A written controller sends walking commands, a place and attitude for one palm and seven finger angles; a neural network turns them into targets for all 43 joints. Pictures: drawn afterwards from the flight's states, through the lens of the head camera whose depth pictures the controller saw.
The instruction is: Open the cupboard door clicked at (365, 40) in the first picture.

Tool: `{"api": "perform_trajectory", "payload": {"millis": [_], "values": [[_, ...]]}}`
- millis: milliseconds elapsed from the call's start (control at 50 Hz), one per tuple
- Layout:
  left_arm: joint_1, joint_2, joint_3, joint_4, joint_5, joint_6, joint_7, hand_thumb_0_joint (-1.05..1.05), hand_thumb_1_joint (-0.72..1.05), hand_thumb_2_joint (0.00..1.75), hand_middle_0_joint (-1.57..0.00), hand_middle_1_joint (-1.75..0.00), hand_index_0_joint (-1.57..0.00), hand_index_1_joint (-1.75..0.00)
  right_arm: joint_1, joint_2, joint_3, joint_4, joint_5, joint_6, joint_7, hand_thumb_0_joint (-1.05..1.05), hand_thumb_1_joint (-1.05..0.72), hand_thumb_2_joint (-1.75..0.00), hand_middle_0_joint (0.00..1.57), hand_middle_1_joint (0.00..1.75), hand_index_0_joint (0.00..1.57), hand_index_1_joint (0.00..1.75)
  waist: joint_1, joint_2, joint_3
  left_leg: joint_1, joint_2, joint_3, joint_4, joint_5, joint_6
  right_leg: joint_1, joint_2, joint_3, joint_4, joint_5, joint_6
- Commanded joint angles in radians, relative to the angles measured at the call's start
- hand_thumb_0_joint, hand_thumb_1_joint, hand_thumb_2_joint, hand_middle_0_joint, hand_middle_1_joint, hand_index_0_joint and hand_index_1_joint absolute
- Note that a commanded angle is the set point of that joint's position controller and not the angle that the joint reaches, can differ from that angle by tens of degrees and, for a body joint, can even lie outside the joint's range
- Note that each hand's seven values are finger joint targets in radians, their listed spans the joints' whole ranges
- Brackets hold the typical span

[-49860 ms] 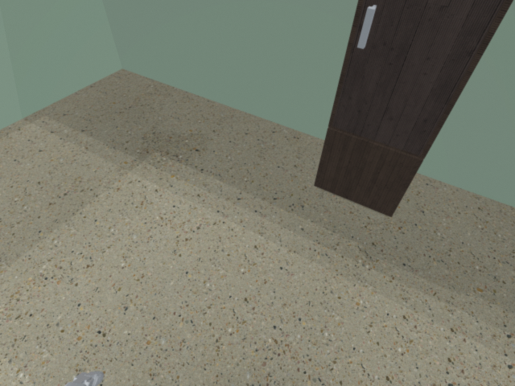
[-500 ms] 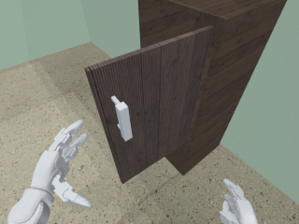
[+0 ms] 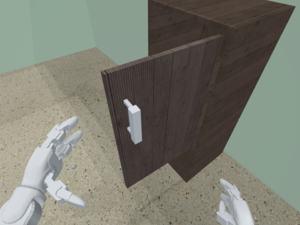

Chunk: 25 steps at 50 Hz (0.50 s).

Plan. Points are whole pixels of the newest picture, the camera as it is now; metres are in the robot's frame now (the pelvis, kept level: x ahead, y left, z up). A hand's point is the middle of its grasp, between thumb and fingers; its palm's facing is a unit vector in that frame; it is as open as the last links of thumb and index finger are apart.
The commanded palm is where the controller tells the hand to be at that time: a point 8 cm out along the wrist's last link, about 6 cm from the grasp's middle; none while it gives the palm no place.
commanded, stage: draw the hand back to the body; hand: left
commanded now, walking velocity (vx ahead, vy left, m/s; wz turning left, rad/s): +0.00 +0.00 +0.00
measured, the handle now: (131, 121) +0.36 +0.10 +0.11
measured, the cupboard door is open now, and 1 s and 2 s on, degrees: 87 87 87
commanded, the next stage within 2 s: step back with the hand held close in 1.14 s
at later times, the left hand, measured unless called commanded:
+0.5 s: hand (55, 148) +0.22 +0.24 +0.15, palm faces +0.38 -0.84 -0.39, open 12.3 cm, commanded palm +0.17 +0.28 +0.17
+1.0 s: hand (51, 144) +0.23 +0.24 +0.16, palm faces +0.43 -0.82 -0.39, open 7.6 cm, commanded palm +0.17 +0.28 +0.18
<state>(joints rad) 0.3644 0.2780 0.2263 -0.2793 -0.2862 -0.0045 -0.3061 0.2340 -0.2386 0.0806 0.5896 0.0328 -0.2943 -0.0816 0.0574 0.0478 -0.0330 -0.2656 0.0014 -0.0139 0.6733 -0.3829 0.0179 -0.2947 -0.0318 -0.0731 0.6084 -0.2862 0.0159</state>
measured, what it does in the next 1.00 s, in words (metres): stands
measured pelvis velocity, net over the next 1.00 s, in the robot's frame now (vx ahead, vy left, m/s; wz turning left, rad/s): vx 0.02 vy -0.01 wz -0.04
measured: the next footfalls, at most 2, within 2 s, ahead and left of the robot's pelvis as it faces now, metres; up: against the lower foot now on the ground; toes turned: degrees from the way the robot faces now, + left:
none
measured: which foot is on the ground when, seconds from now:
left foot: down 0.00-1.00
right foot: down 0.00-1.00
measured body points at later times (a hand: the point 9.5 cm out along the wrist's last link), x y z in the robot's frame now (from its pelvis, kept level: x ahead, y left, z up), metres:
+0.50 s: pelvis +0.02 +0.00 +0.02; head +0.01 -0.02 +0.47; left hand +0.20 +0.28 +0.17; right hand +0.20 -0.22 -0.07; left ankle -0.01 +0.10 -0.72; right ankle +0.02 -0.13 -0.72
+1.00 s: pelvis +0.02 -0.01 +0.02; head +0.01 -0.03 +0.47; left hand +0.20 +0.28 +0.18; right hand +0.21 -0.24 -0.06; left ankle -0.01 +0.10 -0.72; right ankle +0.02 -0.13 -0.72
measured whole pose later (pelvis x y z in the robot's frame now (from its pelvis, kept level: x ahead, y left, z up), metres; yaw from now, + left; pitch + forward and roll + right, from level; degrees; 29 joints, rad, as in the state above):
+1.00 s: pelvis +0.02 -0.01 +0.02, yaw -2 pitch -5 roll -1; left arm 0.43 0.31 0.31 -0.35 -0.04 -0.09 0.11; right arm 0.18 -0.22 0.01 0.66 -0.02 -0.13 -0.07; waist 0.08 0.06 0.04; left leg -0.02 0.02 0.02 0.39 -0.29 0.00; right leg -0.09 0.00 -0.04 0.37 -0.20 0.00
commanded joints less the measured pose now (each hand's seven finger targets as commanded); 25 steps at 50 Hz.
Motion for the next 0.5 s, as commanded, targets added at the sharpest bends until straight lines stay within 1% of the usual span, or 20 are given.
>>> {"api": "perform_trajectory", "payload": {"millis": [0, 20, 40, 60, 80, 100, 120, 160, 200, 220, 240, 260, 280, 300, 320, 340, 360, 400, 420, 480], "values": [[-0.178, 0.165, 0.099, -0.238, -0.02, -0.057, -0.016, 0.0, -0.4, 0.34, -0.15, -0.3, -0.15, -0.3, -0.13, -0.114, -0.047, -0.16, 0.005, -0.075, -0.018, 0.0, -0.9, -0.9, 0.2, 0.3, 0.2, 0.3, -0.006, 0.04, -0.08, -0.012, -0.004, -0.044, -0.169, 0.19, -0.019, 0.066, 0.042, -0.009, -0.093, 0.11, -0.036], [-0.156, 0.189, 0.122, -0.222, -0.021, -0.051, -0.018, 0.0, -0.36, 0.36, -0.16, -0.3, -0.16, -0.3, -0.132, -0.118, -0.048, -0.154, 0.003, -0.077, -0.017, 0.0, -0.9, -0.9, 0.2, 0.3, 0.2, 0.3, -0.002, 0.009, -0.086, -0.012, -0.003, -0.042, -0.165, 0.199, -0.015, 0.081, 0.041, -0.005, -0.097, 0.119, -0.036], [-0.143, 0.186, 0.131, -0.218, -0.027, -0.04, -0.022, 0.0, -0.32, 0.37, -0.16, -0.3, -0.16, -0.3, -0.137, -0.116, -0.045, -0.157, 0.004, -0.075, -0.016, 0.0, -0.9, -0.9, 0.2, 0.3, 0.2, 0.3, 0.004, 0.021, -0.09, -0.016, -0.002, -0.04, -0.172, 0.2, -0.017, 0.089, 0.039, -0.008, -0.097, 0.122, -0.036], [-0.174, 0.28, 0.154, -0.363, 0.129, -0.094, 0.174, 0.0, -0.29, 0.39, -0.16, -0.3, -0.16, -0.3, -0.136, -0.1, -0.06, -0.152, -0.028, -0.056, -0.027, 0.0, -0.9, -0.9, 0.2, 0.3, 0.2, 0.3, 0.026, 0.014, -0.042, -0.048, 0.006, -0.027, -0.214, 0.161, -0.012, 0.129, 0.034, 0.027, -0.137, 0.083, -0.037], [-0.051, 0.165, 0.1, -0.271, 0.147, -0.088, 0.255, 0.0, -0.26, 0.4, -0.16, -0.3, -0.16, -0.3, -0.125, -0.086, -0.054, -0.141, -0.04, -0.047, -0.028, 0.0, -0.9, -0.9, 0.2, 0.3, 0.2, 0.3, 0.007, -0.012, 0.021, -0.057, 0.008, -0.025, -0.234, 0.136, -0.021, 0.122, 0.027, 0.02, -0.157, 0.062, -0.041], [0.002, 0.119, 0.07, -0.244, 0.156, -0.08, 0.289, 0.0, -0.22, 0.42, -0.16, -0.3, -0.16, -0.3, -0.124, -0.086, -0.056, -0.142, -0.036, -0.033, -0.023, 0.0, -0.9, -0.9, 0.2, 0.3, 0.2, 0.3, 0.002, -0.036, 0.054, -0.065, 0.011, -0.025, -0.24, 0.118, -0.024, 0.108, 0.024, 0.02, -0.164, 0.042, -0.039], [0.008, 0.126, 0.069, -0.248, 0.175, -0.081, 0.319, 0.0, -0.18, 0.43, -0.16, -0.3, -0.16, -0.3, -0.128, -0.09, -0.061, -0.133, -0.035, -0.017, -0.019, 0.0, -0.9, -0.9, 0.2, 0.3, 0.2, 0.3, 0.006, -0.046, 0.052, -0.056, 0.016, -0.02, -0.24, 0.129, -0.02, 0.127, 0.023, 0.026, -0.178, 0.049, -0.041], [-0.012, 0.146, 0.073, -0.315, 0.205, -0.103, 0.363, 0.0, -0.12, 0.47, -0.16, -0.3, -0.16, -0.3, -0.135, -0.087, -0.062, -0.133, -0.038, 0.002, -0.015, 0.0, -0.9, -0.9, 0.2, 0.3, 0.2, 0.3, 0.005, 0.048, 0.012, -0.005, 0.015, -0.004, -0.257, 0.156, -0.018, 0.155, 0.015, 0.033, -0.187, 0.075, -0.041], [-0.015, 0.161, 0.075, -0.344, 0.228, -0.12, 0.396, 0.0, -0.05, 0.5, -0.17, -0.3, -0.17, -0.3, -0.134, -0.087, -0.063, -0.128, -0.044, 0.011, -0.013, 0.0, -0.9, -0.9, 0.2, 0.3, 0.2, 0.3, 0.006, 0.076, -0.015, 0.025, 0.016, -0.003, -0.273, 0.195, -0.018, 0.181, 0.015, 0.031, -0.189, 0.104, -0.044], [-0.022, 0.18, 0.084, -0.346, 0.239, -0.124, 0.408, 0.0, -0.01, 0.51, -0.17, -0.3, -0.17, -0.3, -0.138, -0.091, -0.067, -0.119, -0.045, 0.014, -0.015, 0.0, -0.9, -0.9, 0.2, 0.3, 0.2, 0.3, 0.006, 0.06, -0.013, 0.037, 0.019, -0.001, -0.274, 0.208, -0.017, 0.187, 0.016, 0.034, -0.201, 0.112, -0.044], [-0.032, 0.174, 0.078, -0.362, 0.243, -0.129, 0.417, 0.0, 0.02, 0.52, -0.17, -0.3, -0.17, -0.3, -0.139, -0.089, -0.068, -0.121, -0.048, 0.016, -0.016, 0.0, -0.9, -0.9, 0.2, 0.3, 0.2, 0.3, 0.002, 0.052, -0.032, 0.053, 0.018, -0.002, -0.283, 0.214, -0.014, 0.199, 0.014, 0.033, -0.204, 0.117, -0.042], [-0.03, 0.183, 0.088, -0.351, 0.248, -0.133, 0.427, 0.0, 0.06, 0.54, -0.17, -0.3, -0.17, -0.3, -0.14, -0.089, -0.069, -0.115, -0.049, 0.019, -0.017, 0.0, -0.9, -0.9, 0.2, 0.3, 0.2, 0.3, 0.002, 0.032, -0.026, 0.058, 0.019, -0.002, -0.289, 0.217, -0.013, 0.203, 0.015, 0.032, -0.211, 0.116, -0.041], [-0.034, 0.186, 0.096, -0.349, 0.254, -0.137, 0.435, 0.0, 0.09, 0.55, -0.17, -0.3, -0.17, -0.3, -0.14, -0.089, -0.072, -0.109, -0.05, 0.022, -0.018, 0.0, -0.9, -0.9, 0.2, 0.3, 0.2, 0.3, 0.002, 0.02, -0.043, 0.076, 0.019, 0.001, -0.293, 0.241, -0.011, 0.217, 0.015, 0.032, -0.214, 0.137, -0.041], [-0.028, 0.195, 0.106, -0.347, 0.258, -0.139, 0.441, 0.0, 0.13, 0.57, -0.17, -0.3, -0.17, -0.3, -0.141, -0.09, -0.075, -0.104, -0.051, 0.024, -0.019, 0.0, -0.9, -0.9, 0.2, 0.3, 0.2, 0.3, 0.004, 0.027, -0.05, 0.087, 0.017, 0.005, -0.292, 0.27, -0.01, 0.229, 0.015, 0.033, -0.215, 0.164, -0.042], [-0.019, 0.215, 0.125, -0.337, 0.262, -0.141, 0.447, 0.0, 0.17, 0.58, -0.17, -0.3, -0.17, -0.3, -0.146, -0.092, -0.077, -0.096, -0.051, 0.028, -0.021, 0.0, -0.9, -0.9, 0.2, 0.3, 0.2, 0.3, 0.008, 0.014, -0.048, 0.096, 0.018, 0.006, -0.293, 0.292, -0.01, 0.238, 0.014, 0.034, -0.223, 0.182, -0.043], [-0.014, 0.193, 0.112, -0.346, 0.263, -0.144, 0.446, 0.0, 0.2, 0.6, -0.18, -0.3, -0.18, -0.3, -0.146, -0.088, -0.076, -0.096, -0.052, 0.031, -0.019, 0.0, -0.9, -0.9, 0.2, 0.3, 0.2, 0.3, 0.007, 0.02, -0.046, 0.104, 0.02, 0.005, -0.299, 0.326, -0.012, 0.245, 0.014, 0.03, -0.218, 0.206, -0.042], [-0.008, 0.189, 0.109, -0.35, 0.266, -0.146, 0.447, 0.0, 0.23, 0.62, -0.18, -0.3, -0.18, -0.3, -0.147, -0.087, -0.078, -0.092, -0.051, 0.034, -0.016, 0.0, -0.9, -0.9, 0.2, 0.3, 0.2, 0.3, 0.008, 0.043, -0.056, 0.121, 0.02, 0.007, -0.3, 0.36, -0.014, 0.251, 0.014, 0.032, -0.218, 0.229, -0.042], [0.003, 0.181, 0.111, -0.328, 0.265, -0.145, 0.447, 0.0, 0.31, 0.64, -0.18, -0.3, -0.18, -0.3, -0.15, -0.088, -0.08, -0.086, -0.051, 0.044, -0.012, 0.0, -0.9, -0.9, 0.2, 0.3, 0.2, 0.3, 0.009, 0.023, -0.033, 0.125, 0.023, 0.009, -0.307, 0.389, -0.016, 0.252, 0.016, 0.027, -0.224, 0.245, -0.039], [0.009, 0.191, 0.122, -0.298, 0.266, -0.143, 0.447, 0.0, 0.34, 0.66, -0.18, -0.3, -0.18, -0.3, -0.157, -0.09, -0.082, -0.081, -0.051, 0.048, -0.012, 0.0, -0.9, -0.9, 0.2, 0.3, 0.2, 0.3, 0.012, 0.015, -0.015, 0.124, 0.023, 0.012, -0.308, 0.384, -0.014, 0.253, 0.016, 0.03, -0.234, 0.249, -0.04], [0.022, 0.193, 0.146, -0.282, 0.261, -0.145, 0.444, 0.0, 0.44, 0.7, -0.18, -0.3, -0.18, -0.3, -0.157, -0.088, -0.089, -0.08, -0.049, 0.07, -0.009, 0.0, -0.9, -0.9, 0.2, 0.3, 0.2, 0.3, 0.014, -0.023, -0.014, 0.137, 0.027, 0.017, -0.316, 0.412, -0.012, 0.265, 0.019, 0.032, -0.238, 0.274, -0.036]]}}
